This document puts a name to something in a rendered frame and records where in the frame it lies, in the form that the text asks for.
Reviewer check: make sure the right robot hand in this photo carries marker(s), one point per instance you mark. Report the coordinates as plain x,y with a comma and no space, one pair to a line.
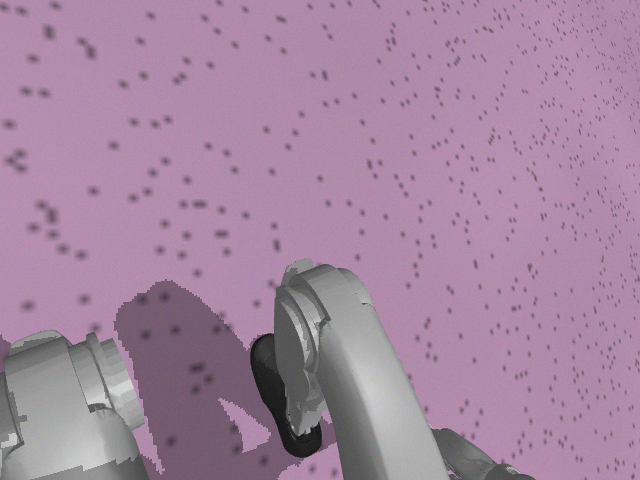
460,456

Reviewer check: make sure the right robot arm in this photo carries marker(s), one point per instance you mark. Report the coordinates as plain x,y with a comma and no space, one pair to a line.
506,472

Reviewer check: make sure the right robot foot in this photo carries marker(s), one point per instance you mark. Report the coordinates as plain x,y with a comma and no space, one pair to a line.
272,392

